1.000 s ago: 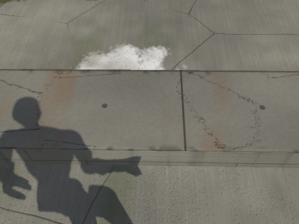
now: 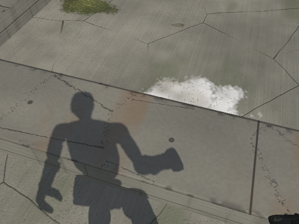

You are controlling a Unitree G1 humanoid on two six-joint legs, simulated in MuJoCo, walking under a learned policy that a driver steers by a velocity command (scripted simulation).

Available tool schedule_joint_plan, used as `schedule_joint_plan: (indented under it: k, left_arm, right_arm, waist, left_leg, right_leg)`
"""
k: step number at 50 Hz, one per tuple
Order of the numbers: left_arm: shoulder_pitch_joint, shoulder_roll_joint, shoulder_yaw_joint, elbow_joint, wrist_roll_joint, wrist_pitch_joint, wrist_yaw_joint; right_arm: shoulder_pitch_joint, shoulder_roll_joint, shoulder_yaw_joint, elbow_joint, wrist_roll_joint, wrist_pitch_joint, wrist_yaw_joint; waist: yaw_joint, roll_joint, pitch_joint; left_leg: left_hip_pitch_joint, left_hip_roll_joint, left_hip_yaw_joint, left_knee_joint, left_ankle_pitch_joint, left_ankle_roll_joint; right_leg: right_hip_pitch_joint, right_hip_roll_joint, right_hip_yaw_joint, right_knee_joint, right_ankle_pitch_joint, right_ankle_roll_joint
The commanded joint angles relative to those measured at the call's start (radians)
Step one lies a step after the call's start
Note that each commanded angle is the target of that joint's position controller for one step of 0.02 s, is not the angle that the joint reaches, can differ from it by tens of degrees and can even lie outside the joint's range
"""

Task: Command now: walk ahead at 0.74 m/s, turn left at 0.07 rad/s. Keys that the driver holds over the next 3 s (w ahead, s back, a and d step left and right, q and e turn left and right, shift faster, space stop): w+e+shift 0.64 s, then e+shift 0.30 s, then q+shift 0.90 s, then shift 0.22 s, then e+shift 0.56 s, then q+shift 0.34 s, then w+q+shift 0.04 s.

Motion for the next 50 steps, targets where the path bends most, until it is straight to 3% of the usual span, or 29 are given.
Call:
schedule_joint_plan:
  k: [1, 3, 4, 5, 7, 9, 16, 21, 23, 25, 26, 27, 28, 29, 30, 31, 33, 36, 38, 39, 41, 42, 43, 44, 45, 46, 47, 48, 50]
  left_arm:
    - [-0.052, 0.165, 0.026, -0.018, -0.013, -0.006, -0.010]
    - [-0.084, 0.135, 0.008, -0.016, -0.030, -0.010, -0.021]
    - [-0.124, -0.019, -0.036, -0.093, -0.031, -0.016, -0.039]
    - [-0.175, 0.040, -0.016, -0.110, -0.037, -0.016, -0.027]
    - [-0.142, 0.068, -0.003, -0.080, -0.045, -0.009, -0.037]
    - [-0.042, 0.039, -0.005, -0.004, -0.019, 0.023, -0.050]
    - [-0.239, -0.016, -0.021, -0.041, -0.029, 0.059, -0.079]
    - [-0.313, -0.026, -0.048, -0.101, -0.028, 0.072, -0.072]
    - [-0.213, 0.005, -0.042, -0.096, -0.030, 0.092, -0.050]
    - [0.045, 0.082, -0.005, -0.041, -0.028, 0.103, -0.034]
    - [0.204, 0.125, 0.022, 0.007, -0.032, 0.088, -0.026]
    - [0.261, 0.127, 0.045, 0.042, -0.045, 0.070, -0.019]
    - [0.142, 0.186, 0.054, 0.050, -0.041, 0.074, -0.013]
    - [0.044, 0.176, 0.034, -0.004, -0.036, 0.073, -0.012]
    - [0.062, 0.156, 0.033, -0.016, -0.016, 0.080, 0.002]
    - [0.052, 0.106, 0.021, -0.009, -0.009, 0.077, 0.010]
    - [0.046, 0.073, -0.005, 0.001, -0.023, 0.037, 0.019]
    - [0.081, 0.069, -0.024, 0.029, -0.001, -0.018, 0.001]
    - [0.045, 0.056, -0.026, 0.036, -0.025, -0.013, 0.005]
    - [0.022, -0.060, -0.060, 0.019, -0.135, 0.032, 0.030]
    - [0.066, 0.080, -0.005, -0.025, -0.105, 0.046, 0.056]
    - [-0.004, 0.205, 0.035, -0.047, -0.109, 0.053, 0.050]
    - [-0.161, 0.278, 0.063, -0.104, -0.114, 0.059, 0.050]
    - [-0.213, 0.110, 0.028, -0.161, -0.033, 0.049, 0.034]
    - [0.053, 0.021, 0.012, -0.168, -0.013, 0.008, -0.007]
    - [0.071, 0.083, 0.041, -0.155, -0.062, 0.022, -0.032]
    - [-0.061, 0.019, 0.023, -0.211, -0.088, 0.060, -0.019]
    - [-0.095, -0.061, -0.016, -0.241, -0.057, 0.093, -0.002]
    - [-0.090, -0.098, -0.048, -0.248, -0.062, 0.122, -0.012]
  right_arm:
    - [-0.036, -0.058, -0.008, -0.060, -0.015, -0.035, 0.001]
    - [0.367, -0.125, -0.043, 0.085, -0.040, -0.059, -0.038]
    - [0.516, -0.277, -0.068, 0.099, -0.057, -0.074, -0.065]
    - [0.490, -0.322, -0.075, 0.074, -0.046, -0.080, -0.082]
    - [0.280, -0.166, -0.027, 0.077, -0.020, -0.079, -0.084]
    - [0.173, -0.081, 0.000, 0.077, 0.003, -0.096, -0.084]
    - [0.243, -0.010, 0.012, 0.167, 0.006, -0.149, -0.082]
    - [0.235, -0.052, 0.015, 0.205, -0.002, -0.143, -0.116]
    - [0.204, -0.107, 0.007, 0.197, -0.009, -0.125, -0.140]
    - [0.097, -0.159, -0.011, 0.152, -0.007, -0.099, -0.142]
    - [0.034, -0.165, -0.016, 0.118, 0.015, -0.083, -0.123]
    - [-0.042, -0.119, -0.009, 0.119, 0.025, -0.072, -0.092]
    - [-0.032, 0.049, 0.039, 0.062, -0.012, -0.100, -0.080]
    - [0.060, 0.105, 0.071, -0.035, -0.028, -0.126, -0.081]
    - [0.047, 0.058, 0.077, -0.065, -0.026, -0.151, -0.074]
    - [0.017, 0.031, 0.076, -0.057, -0.035, -0.160, -0.073]
    - [-0.030, 0.084, 0.103, -0.081, -0.065, -0.127, -0.070]
    - [-0.240, 0.173, 0.135, -0.216, -0.024, -0.074, -0.110]
    - [-0.314, 0.154, 0.151, -0.289, -0.023, -0.072, -0.113]
    - [-0.365, 0.215, 0.178, -0.378, 0.000, -0.144, -0.105]
    - [-0.132, 0.108, 0.108, -0.306, 0.011, -0.170, -0.135]
    - [0.020, 0.022, 0.059, -0.280, 0.019, -0.154, -0.162]
    - [0.266, -0.097, 0.008, -0.207, 0.036, -0.136, -0.169]
    - [0.390, -0.150, 0.005, -0.091, 0.066, -0.129, -0.159]
    - [0.290, -0.128, 0.031, -0.137, -0.004, -0.113, -0.157]
    - [0.180, -0.057, 0.032, -0.179, -0.024, -0.093, -0.161]
    - [0.135, 0.001, 0.031, -0.153, 0.009, -0.088, -0.163]
    - [0.108, 0.054, 0.040, -0.098, 0.042, -0.093, -0.168]
    - [0.078, 0.078, 0.035, -0.024, 0.037, -0.106, -0.168]
  waist:
    - [-0.093, -0.134, 0.122]
    - [-0.305, 0.020, -0.108]
    - [-0.346, 0.353, -0.238]
    - [-0.353, 0.284, -0.255]
    - [-0.199, 0.132, -0.022]
    - [-0.106, 0.156, 0.019]
    - [-0.085, 0.087, 0.145]
    - [-0.034, 0.083, 0.111]
    - [0.040, 0.136, 0.016]
    - [0.179, 0.121, -0.102]
    - [0.237, 0.073, -0.158]
    - [0.276, -0.118, -0.053]
    - [0.090, -0.285, 0.101]
    - [-0.059, -0.170, -0.055]
    - [-0.049, -0.128, -0.066]
    - [-0.074, 0.000, 0.054]
    - [-0.128, 0.071, 0.135]
    - [-0.113, 0.049, 0.194]
    - [-0.122, 0.067, 0.215]
    - [-0.153, 0.103, 0.165]
    - [-0.234, -0.047, -0.267]
    - [-0.341, -0.149, -0.394]
    - [-0.502, -0.184, -0.456]
    - [-0.404, 0.215, -0.470]
    - [-0.213, 0.584, -0.582]
    - [-0.187, 0.387, -0.511]
    - [-0.175, 0.261, -0.259]
    - [-0.127, 0.127, -0.075]
    - [-0.046, 0.047, 0.074]
  left_leg:
    - [0.218, -0.085, 0.107, -0.156, -0.062, 0.060]
    - [0.785, -0.107, 0.080, -0.222, -0.017, 0.076]
    - [1.013, 0.256, -0.377, -0.401, -0.468, 0.105]
    - [0.873, 0.343, -0.644, -0.561, -0.661, 0.090]
    - [0.607, 0.284, -0.394, -0.553, -0.438, 0.045]
    - [0.494, 0.191, -0.180, -0.592, -0.205, 0.011]
    - [0.461, 0.138, 0.148, -0.679, 0.177, 0.003]
    - [0.544, 0.119, 0.320, -0.584, 0.964, -0.017]
    - [0.665, 0.176, 0.321, -0.402, 1.479, -0.020]
    - [0.616, 0.203, 0.281, -0.075, 1.640, 0.010]
    - [0.485, 0.171, 0.250, 0.217, 1.482, 0.046]
    - [0.261, -0.025, 0.259, 0.714, 0.579, 0.029]
    - [-0.228, -0.160, 0.139, 1.100, -0.162, 0.003]
    - [-0.329, -0.134, -0.050, 1.119, -0.088, 0.001]
    - [-0.444, -0.120, -0.071, 1.139, -0.081, -0.006]
    - [-0.545, -0.081, -0.059, 1.179, -0.066, -0.007]
    - [-0.631, -0.047, -0.029, 1.276, -0.079, -0.016]
    - [-0.823, -0.046, 0.037, 1.574, -0.274, -0.013]
    - [-0.564, -0.012, 0.083, 1.066, -0.274, -0.005]
    - [-0.249, 0.001, 0.104, 0.769, -0.159, -0.036]
    - [0.523, -0.162, 0.183, 0.509, 0.147, -0.052]
    - [0.627, -0.170, 0.090, 0.343, 0.090, -0.049]
    - [0.717, -0.146, -0.014, 0.029, 0.147, -0.031]
    - [0.864, 0.059, -0.293, -0.045, 0.629, 0.068]
    - [0.841, 0.360, -0.819, -0.150, 1.306, 0.280]
    - [0.708, 0.441, -0.944, -0.239, 1.032, 0.350]
    - [0.579, 0.370, -0.770, -0.275, 0.639, 0.299]
    - [0.441, 0.279, -0.590, -0.302, 0.365, 0.221]
    - [0.158, 0.163, -0.317, -0.311, 0.038, 0.142]
  right_leg:
    - [-0.237, -0.199, 0.154, -0.079, 0.306, -0.208]
    - [-0.461, -0.081, 0.077, 0.436, 0.543, -0.188]
    - [-0.781, 0.066, 0.110, 0.849, -0.165, -0.150]
    - [-0.876, 0.139, 0.339, 1.049, -0.177, -0.173]
    - [-0.871, 0.032, 0.338, 1.038, 0.038, -0.175]
    - [-0.776, -0.016, 0.291, 0.996, 0.113, -0.133]
    - [-0.887, -0.008, 0.218, 0.940, 0.366, -0.133]
    - [-0.680, 0.064, 0.046, 0.692, 0.305, -0.209]
    - [-0.592, 0.105, 0.006, 0.743, 0.176, -0.274]
    - [-0.303, 0.143, 0.044, 0.657, 0.129, -0.326]
    - [-0.071, 0.172, 0.077, 0.500, 0.158, -0.339]
    - [0.037, 0.148, 0.139, 0.211, 0.303, -0.381]
    - [0.086, 0.072, 0.409, 0.409, 0.659, -0.406]
    - [0.106, -0.025, 0.742, 0.288, 0.604, -0.490]
    - [0.106, -0.127, 0.965, 0.045, 0.065, -0.525]
    - [0.009, -0.137, 0.983, -0.019, -0.148, -0.498]
    - [-0.218, -0.061, 0.854, 0.020, -0.067, -0.438]
    - [-0.415, -0.041, 0.725, 0.003, 0.259, -0.382]
    - [-0.623, 0.071, 0.586, -0.096, 0.428, -0.310]
    - [-0.807, 0.108, 0.600, -0.078, 0.473, -0.272]
    - [-0.782, 0.145, 0.572, 0.101, 1.224, -0.231]
    - [-0.584, 0.133, 0.600, 0.277, 1.563, -0.176]
    - [-0.425, 0.164, 0.605, 0.514, 1.544, -0.120]
    - [-0.492, 0.307, 0.532, 0.957, 0.124, -0.055]
    - [-0.634, 0.395, 0.570, 1.486, -0.286, -0.016]
    - [-0.740, 0.348, 0.506, 1.719, -0.287, 0.018]
    - [-0.890, 0.284, 0.341, 1.782, -0.240, 0.040]
    - [-0.953, 0.227, 0.300, 1.793, -0.204, 0.019]
    - [-0.845, 0.142, 0.338, 1.671, -0.153, -0.048]
Next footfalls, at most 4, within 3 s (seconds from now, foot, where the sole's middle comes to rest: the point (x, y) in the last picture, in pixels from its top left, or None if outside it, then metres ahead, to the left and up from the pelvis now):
0.06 left None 0.15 0.16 -0.77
0.54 right None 0.45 -0.02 -0.77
0.88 left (190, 140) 0.85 -0.08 -0.63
1.22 right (246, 165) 0.74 -0.33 -0.63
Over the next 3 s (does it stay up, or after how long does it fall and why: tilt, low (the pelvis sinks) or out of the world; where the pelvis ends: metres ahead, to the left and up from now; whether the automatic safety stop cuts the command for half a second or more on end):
stays up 0.75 -0.15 0.15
